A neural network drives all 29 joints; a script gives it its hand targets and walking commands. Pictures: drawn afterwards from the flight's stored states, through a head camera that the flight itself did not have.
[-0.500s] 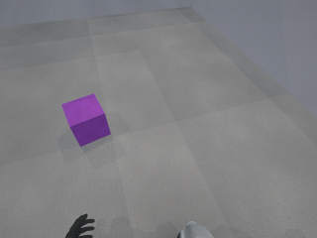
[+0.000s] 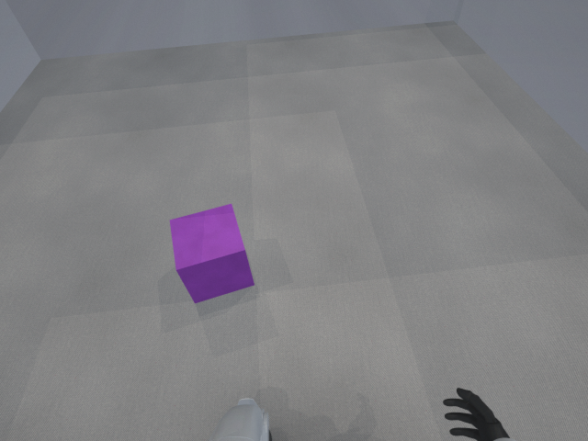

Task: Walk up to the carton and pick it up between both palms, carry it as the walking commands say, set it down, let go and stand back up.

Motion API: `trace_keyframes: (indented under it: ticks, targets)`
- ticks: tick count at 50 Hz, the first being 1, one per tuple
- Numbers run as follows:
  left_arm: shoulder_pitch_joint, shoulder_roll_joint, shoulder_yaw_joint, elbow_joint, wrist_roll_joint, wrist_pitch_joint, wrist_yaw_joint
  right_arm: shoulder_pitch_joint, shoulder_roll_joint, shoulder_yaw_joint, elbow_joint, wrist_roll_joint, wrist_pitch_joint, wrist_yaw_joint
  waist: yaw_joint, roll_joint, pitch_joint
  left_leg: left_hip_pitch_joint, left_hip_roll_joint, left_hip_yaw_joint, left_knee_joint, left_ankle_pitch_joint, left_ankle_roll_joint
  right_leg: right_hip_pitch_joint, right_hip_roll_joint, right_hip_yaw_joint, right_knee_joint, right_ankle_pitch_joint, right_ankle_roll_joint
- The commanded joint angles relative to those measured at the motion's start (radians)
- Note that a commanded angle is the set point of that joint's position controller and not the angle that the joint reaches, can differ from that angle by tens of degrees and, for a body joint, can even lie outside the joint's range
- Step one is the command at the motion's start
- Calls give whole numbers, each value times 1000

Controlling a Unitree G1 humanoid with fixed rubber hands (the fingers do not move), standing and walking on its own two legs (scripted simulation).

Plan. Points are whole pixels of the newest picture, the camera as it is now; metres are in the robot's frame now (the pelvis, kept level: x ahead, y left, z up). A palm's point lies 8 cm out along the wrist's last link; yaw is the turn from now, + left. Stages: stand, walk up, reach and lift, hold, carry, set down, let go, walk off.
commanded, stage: walk up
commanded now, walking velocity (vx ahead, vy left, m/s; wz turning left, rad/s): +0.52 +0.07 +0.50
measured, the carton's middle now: (213, 253) +0.86 +0.43 -0.66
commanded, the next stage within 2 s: none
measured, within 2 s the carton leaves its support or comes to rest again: neither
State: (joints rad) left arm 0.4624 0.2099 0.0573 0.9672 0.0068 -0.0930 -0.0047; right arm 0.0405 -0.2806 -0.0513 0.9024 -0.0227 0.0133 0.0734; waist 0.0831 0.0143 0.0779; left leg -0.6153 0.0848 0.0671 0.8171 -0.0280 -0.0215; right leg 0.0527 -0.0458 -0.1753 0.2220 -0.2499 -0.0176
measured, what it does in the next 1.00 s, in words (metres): walks ahead, turning left: left foot, then right foot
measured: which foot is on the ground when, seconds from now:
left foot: up 0.00-0.16, down 0.18-0.68, up 0.70-1.00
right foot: down 0.00-0.16, up 0.18-0.66, down 0.68-1.00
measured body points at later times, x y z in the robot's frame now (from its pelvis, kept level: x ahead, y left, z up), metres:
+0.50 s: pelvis +0.25 +0.08 +0.00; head +0.29 +0.11 +0.44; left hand +0.40 +0.34 -0.12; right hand +0.24 -0.18 -0.13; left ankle +0.20 +0.14 -0.75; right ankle +0.41 -0.07 -0.68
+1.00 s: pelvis +0.37 +0.11 -0.01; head +0.41 +0.10 +0.44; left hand +0.26 +0.37 -0.13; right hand +0.58 -0.09 -0.15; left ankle +0.38 +0.29 -0.70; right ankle +0.46 -0.02 -0.75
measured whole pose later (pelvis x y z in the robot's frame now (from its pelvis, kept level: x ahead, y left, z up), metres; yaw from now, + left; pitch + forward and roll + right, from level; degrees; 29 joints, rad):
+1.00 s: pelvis +0.37 +0.11 -0.01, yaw +18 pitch +0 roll +2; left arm 0.36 0.26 0.09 0.99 0.03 -0.03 0.01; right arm 0.12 -0.26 -0.06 0.87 -0.03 0.04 0.06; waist 0.06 0.01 0.06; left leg -0.48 0.08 0.02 0.80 -0.27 -0.05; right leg -0.26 -0.18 -0.16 0.42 -0.15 0.04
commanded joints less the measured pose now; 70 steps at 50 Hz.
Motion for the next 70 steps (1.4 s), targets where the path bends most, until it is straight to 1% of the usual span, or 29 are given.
trace_keyframes:
  ticks: [1,6,8,9,10,11,13,16,29,32,33,34,35,36,39,43,50,52,54,55,56,57,59,62,63,64,65,67,70]
  targets:
    - [15,138,22,-60,2,-6,7,-149,-10,11,-116,5,-8,18,5,-158,82,-23,-14,36,-118,20,8,-34,-246,44,-89,340,-16]
    - [-12,202,31,-60,-5,9,15,-30,-37,-9,-99,-2,-15,3,-59,-179,-39,218,-92,83,-238,-113,71,24,-260,-44,179,838,-16]
    - [-34,217,31,-65,-10,23,14,172,-87,-34,-46,-7,-30,-16,-140,-137,-171,490,-136,94,-342,-158,111,-63,-217,-60,495,793,10]
    - [-31,183,22,-78,-3,22,14,303,-156,-56,-12,-20,-40,-30,-187,-45,-242,755,-11,-85,-335,-185,158,-323,-177,-14,760,440,25]
    - [-45,86,3,-132,3,9,8,372,-284,-79,-23,-29,-43,-47,-213,265,-288,957,278,-580,-413,-60,317,-735,25,23,1122,-268,76]
    - [-158,122,11,-171,13,2,7,444,-273,-73,-8,-1,-40,-59,-237,148,-344,977,335,-666,-504,-95,333,-833,-31,177,1215,-271,55]
    - [-224,112,1,-167,10,-4,5,334,-150,-53,-6,4,-55,-67,-164,5,-148,744,234,-471,-525,118,276,-789,-95,206,1108,-124,45]
    - [-176,89,10,-137,24,42,-8,243,-70,-16,-29,14,-82,-61,-66,7,-110,500,155,-280,-550,298,216,-584,-106,178,951,-77,80]
    - [-501,64,-2,-218,-5,78,-12,450,-76,-9,43,7,-63,-73,-162,175,-15,510,52,-154,-487,451,124,-490,-10,45,464,193,42]
    - [-370,88,10,-176,-1,64,11,462,-80,-21,66,9,-60,-89,-113,109,-40,503,43,-176,-329,522,105,-326,13,43,337,172,38]
    - [-248,116,21,-137,0,55,22,444,-81,-25,63,17,-58,-91,-58,81,-90,450,5,-145,-188,452,84,-178,-19,46,234,264,26]
    - [-80,211,48,-90,14,41,41,433,-59,-26,45,22,-56,-87,10,19,-171,248,-52,-125,13,151,46,63,-213,206,202,518,-25]
    - [53,332,74,-41,15,37,55,487,-22,-18,-5,15,-46,-82,-3,-178,-244,15,-138,-111,337,-545,16,218,-556,550,237,1042,-127]
    - [20,318,72,-30,-12,49,54,479,-47,-37,-9,25,-31,-88,-18,-132,-384,25,-66,-178,549,-597,5,156,-604,609,219,881,-228]
    - [-195,147,45,-50,9,55,43,331,-44,-40,-27,-8,-16,-59,-83,-153,-159,-29,-2,-149,576,-362,-13,-146,-404,378,80,363,-175]
    - [-209,143,38,-51,8,37,27,321,12,-25,-10,-11,21,-36,-121,-182,-88,105,-8,-86,399,-233,-12,-350,-300,176,45,341,-119]
    - [-137,219,65,-24,34,57,2,110,20,0,-61,1,21,0,-58,-294,-51,269,-21,4,-150,-231,-47,-384,-287,167,-47,-102,-59]
    - [-180,193,54,-26,33,64,-22,166,34,-3,-32,11,-11,-13,-100,-292,-101,471,-47,51,-286,-174,-54,-428,-198,100,22,-216,-36]
    - [-150,122,32,-25,33,73,-29,305,-33,-25,43,8,-32,-38,-141,-53,-128,633,-40,42,-407,-274,-48,-491,-140,52,214,-303,9]
    - [-146,48,15,-36,38,75,-27,373,-112,-35,52,-9,-46,-50,-172,226,-101,616,184,-258,-588,-437,-18,-579,-80,34,495,-344,48]
    - [-195,29,-5,-63,44,89,-16,337,-205,-45,22,-14,-40,-64,-184,315,-43,496,348,-478,-720,-700,97,-684,-40,72,620,-340,64]
    - [-234,97,8,-48,49,104,-13,295,-201,-46,18,-10,-35,-68,-184,209,33,417,392,-514,-757,-755,139,-703,-80,141,708,-253,61]
    - [-138,120,20,3,28,109,-24,186,-117,-25,12,1,-48,-75,-96,150,37,390,289,-358,-714,-475,85,-626,-95,201,711,-68,69]
    - [-102,84,15,20,23,105,-27,167,-44,8,23,-3,-78,-76,-67,204,-30,378,185,-161,-657,-198,74,-506,-53,144,700,13,71]
    - [-124,65,11,11,16,110,-18,180,-29,15,35,-6,-83,-84,-63,200,-24,378,174,-126,-627,18,83,-470,-35,138,651,1,64]
    - [-171,48,5,-17,-2,114,-9,181,-20,18,60,6,-75,-91,-48,229,-1,412,136,-68,-534,460,100,-439,-20,148,569,-59,67]
    - [-185,36,-2,-28,-4,114,-1,222,-24,16,82,2,-70,-93,-65,245,-44,478,131,-54,-504,616,122,-431,2,126,528,-74,65]
    - [-188,36,-5,-18,-1,119,14,261,-38,11,104,3,-63,-97,-89,236,-95,541,157,-71,-467,642,144,-401,15,119,465,-67,58]
    - [-197,38,-6,-12,3,121,22,252,-60,1,118,13,-40,-101,-85,193,-108,520,163,-129,-459,377,136,-296,21,115,263,26,45]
